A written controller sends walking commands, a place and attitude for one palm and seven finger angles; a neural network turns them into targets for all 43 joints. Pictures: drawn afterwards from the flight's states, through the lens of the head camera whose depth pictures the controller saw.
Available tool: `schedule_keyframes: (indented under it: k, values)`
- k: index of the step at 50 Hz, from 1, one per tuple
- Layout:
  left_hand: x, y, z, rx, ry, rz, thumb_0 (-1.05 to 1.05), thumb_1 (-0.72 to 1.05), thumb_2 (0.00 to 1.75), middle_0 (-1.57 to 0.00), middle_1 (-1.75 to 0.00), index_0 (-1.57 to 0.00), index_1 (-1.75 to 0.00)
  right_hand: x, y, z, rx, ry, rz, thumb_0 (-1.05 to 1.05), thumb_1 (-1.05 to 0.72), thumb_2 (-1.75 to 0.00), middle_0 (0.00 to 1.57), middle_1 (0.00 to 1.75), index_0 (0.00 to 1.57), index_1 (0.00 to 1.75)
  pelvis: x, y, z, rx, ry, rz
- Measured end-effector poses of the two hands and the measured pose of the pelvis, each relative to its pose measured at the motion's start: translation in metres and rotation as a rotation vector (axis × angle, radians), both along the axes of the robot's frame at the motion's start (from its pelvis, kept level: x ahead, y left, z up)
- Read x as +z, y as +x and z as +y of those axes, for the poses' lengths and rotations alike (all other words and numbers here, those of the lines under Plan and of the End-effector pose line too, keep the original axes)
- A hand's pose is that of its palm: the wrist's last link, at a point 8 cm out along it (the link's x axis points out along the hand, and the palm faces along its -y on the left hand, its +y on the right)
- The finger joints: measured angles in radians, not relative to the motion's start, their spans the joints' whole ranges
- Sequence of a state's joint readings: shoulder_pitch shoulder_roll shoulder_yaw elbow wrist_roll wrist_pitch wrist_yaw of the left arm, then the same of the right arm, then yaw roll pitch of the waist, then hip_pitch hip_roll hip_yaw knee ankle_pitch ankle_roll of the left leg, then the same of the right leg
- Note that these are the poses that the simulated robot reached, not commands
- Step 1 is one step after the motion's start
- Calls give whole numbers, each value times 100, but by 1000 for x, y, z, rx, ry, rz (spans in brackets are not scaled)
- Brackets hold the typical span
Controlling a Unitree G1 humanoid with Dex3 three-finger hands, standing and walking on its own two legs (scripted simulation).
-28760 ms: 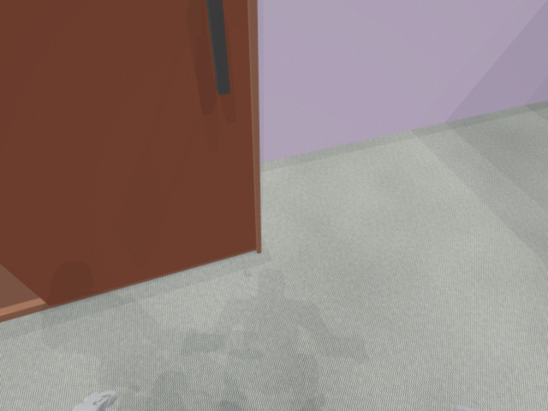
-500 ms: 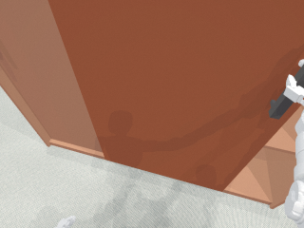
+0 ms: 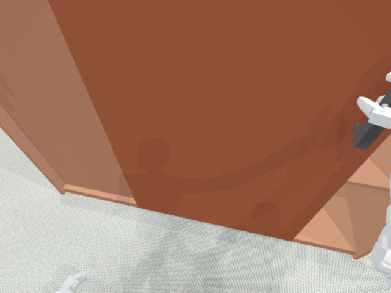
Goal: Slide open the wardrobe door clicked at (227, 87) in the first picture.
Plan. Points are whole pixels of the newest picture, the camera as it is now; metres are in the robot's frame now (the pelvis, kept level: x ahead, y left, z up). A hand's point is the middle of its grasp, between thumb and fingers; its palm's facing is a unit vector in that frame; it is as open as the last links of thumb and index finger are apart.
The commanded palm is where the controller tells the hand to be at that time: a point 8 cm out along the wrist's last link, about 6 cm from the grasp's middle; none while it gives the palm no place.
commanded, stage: loosen the grip on the handle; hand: right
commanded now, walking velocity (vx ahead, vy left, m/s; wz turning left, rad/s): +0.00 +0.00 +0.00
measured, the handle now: (388, 96) +0.48 -0.33 +0.18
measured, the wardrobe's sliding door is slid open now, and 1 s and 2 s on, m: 0.30 0.30 0.30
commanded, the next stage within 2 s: slip the hand off the handle in 0.34 s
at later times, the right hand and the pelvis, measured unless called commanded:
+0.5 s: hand (379, 113) +0.44 -0.31 +0.16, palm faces +0.44 +0.89 -0.16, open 14.1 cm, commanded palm +0.40 -0.35 +0.16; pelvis +0.05 +0.01 +0.00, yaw -1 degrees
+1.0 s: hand out of the picture +0.43 -0.39 +0.17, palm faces +0.48 +0.86 -0.20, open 14.6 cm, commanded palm +0.40 -0.42 +0.16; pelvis +0.03 +0.00 -0.01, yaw -1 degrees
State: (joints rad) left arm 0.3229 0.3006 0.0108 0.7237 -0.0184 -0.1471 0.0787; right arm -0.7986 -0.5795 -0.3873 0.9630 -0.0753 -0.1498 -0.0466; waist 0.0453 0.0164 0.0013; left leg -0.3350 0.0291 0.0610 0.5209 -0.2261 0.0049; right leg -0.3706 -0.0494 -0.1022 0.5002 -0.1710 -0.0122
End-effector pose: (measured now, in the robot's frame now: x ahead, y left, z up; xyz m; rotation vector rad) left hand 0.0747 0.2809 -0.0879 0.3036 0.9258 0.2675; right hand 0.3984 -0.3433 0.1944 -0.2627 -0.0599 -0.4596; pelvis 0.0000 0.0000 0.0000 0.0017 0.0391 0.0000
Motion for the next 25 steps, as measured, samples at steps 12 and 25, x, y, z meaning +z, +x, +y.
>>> schedule_keyframes:
  k: [12, 25]
  values:
    - [-2, 71, -7, -65, -21, -35, 1, 91, 89, -20, -30, -20, -30, -21, 6, -5, -10, 39, -13, 0, 44, -26, 42, 133, 39, 131, -2, 31, 9, -16, 3, 38]
    - [-11, 107, -24, -76, -77, -46, 1, 91, 89, -20, -30, -20, -30, -23, 2, -4, 17, 73, -21, -1, 55, -20, 39, 125, 35, 121, -3, 54, 9, -20, 2, 52]
